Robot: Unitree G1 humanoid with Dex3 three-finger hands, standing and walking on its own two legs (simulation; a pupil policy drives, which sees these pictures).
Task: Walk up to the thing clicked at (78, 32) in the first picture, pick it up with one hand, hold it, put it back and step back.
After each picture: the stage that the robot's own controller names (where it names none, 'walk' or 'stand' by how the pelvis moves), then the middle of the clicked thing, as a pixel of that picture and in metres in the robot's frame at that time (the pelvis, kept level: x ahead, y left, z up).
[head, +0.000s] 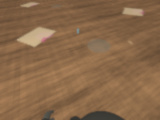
stand; (78, 31) +2.35 +0.42 -0.72
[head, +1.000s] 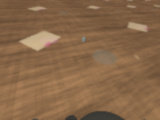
walk; (83, 39) +2.21 +0.16 -0.70
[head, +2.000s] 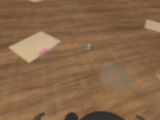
walk; (88, 46) +1.56 -0.01 -0.71
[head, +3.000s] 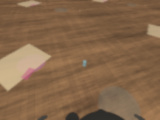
walk; (84, 63) +1.05 +0.06 -0.71
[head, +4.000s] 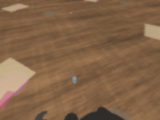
walk; (74, 79) +0.67 +0.21 -0.71
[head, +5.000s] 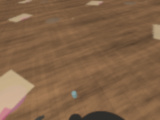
walk; (74, 94) +0.47 +0.24 -0.70
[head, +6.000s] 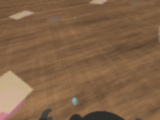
stand; (74, 101) +0.35 +0.22 -0.71
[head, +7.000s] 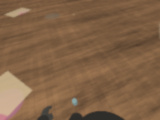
walk; (74, 101) +0.32 +0.21 -0.71
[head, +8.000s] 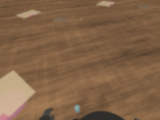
stand; (77, 108) +0.28 +0.16 -0.72
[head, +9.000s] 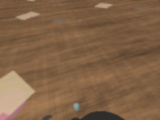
stand; (76, 106) +0.31 +0.18 -0.73
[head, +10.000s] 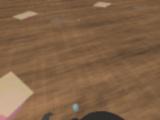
stand; (75, 107) +0.30 +0.19 -0.73
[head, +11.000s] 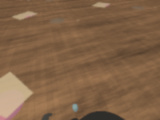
stand; (75, 107) +0.30 +0.19 -0.73
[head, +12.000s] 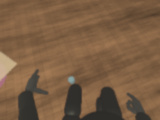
go down; (71, 80) +0.34 +0.18 -0.48
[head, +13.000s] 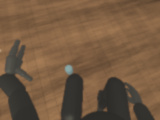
go down; (69, 69) +0.39 +0.20 -0.32
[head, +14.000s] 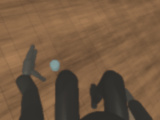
close in; (55, 65) +0.38 +0.22 -0.25
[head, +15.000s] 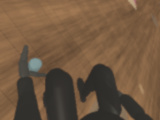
close; (34, 65) +0.38 +0.23 -0.22
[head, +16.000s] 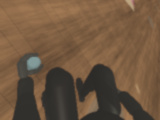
close; (33, 64) +0.38 +0.24 -0.22
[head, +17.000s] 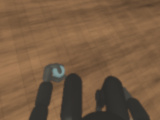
lift; (58, 73) +0.31 +0.24 -0.09
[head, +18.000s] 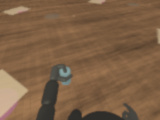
hold; (65, 76) +0.33 +0.18 +0.04
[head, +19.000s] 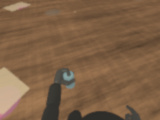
hold; (69, 79) +0.31 +0.16 -0.01
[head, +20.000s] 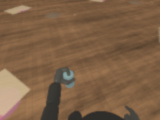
hold; (69, 79) +0.31 +0.17 +0.00
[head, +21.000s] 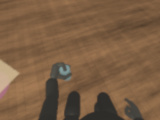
crouch; (65, 73) +0.36 +0.18 -0.06
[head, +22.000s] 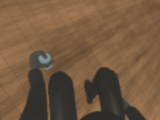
lower; (46, 61) +0.40 +0.22 -0.20
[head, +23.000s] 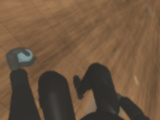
lower; (25, 58) +0.42 +0.25 -0.23
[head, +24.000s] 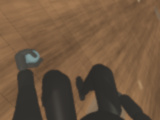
lower; (32, 59) +0.41 +0.24 -0.23
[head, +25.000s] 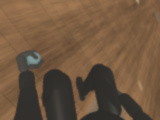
lower; (33, 60) +0.40 +0.24 -0.23
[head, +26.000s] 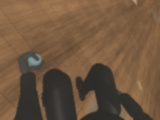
lower; (34, 62) +0.40 +0.22 -0.23
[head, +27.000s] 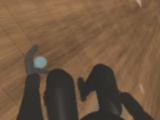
withdraw; (39, 63) +0.38 +0.21 -0.23
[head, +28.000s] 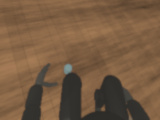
walk; (67, 69) +0.39 +0.17 -0.29
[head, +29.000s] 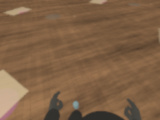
stand; (75, 105) +0.32 +0.15 -0.65
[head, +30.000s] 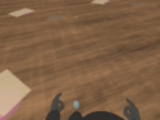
stand; (76, 104) +0.32 +0.16 -0.67
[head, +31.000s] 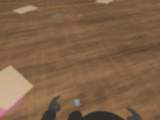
stand; (77, 102) +0.33 +0.15 -0.68
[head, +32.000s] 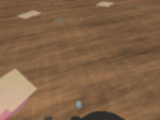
walk; (78, 104) +0.33 +0.15 -0.72
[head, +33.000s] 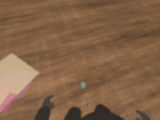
walk; (83, 85) +0.45 +0.07 -0.70
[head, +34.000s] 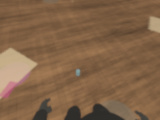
walk; (78, 72) +0.70 +0.15 -0.71
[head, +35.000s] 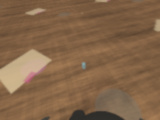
stand; (83, 65) +1.00 +0.20 -0.71
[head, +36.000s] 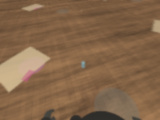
stand; (83, 64) +1.01 +0.15 -0.72
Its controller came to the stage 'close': yes
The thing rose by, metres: 0.72
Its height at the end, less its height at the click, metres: +0.00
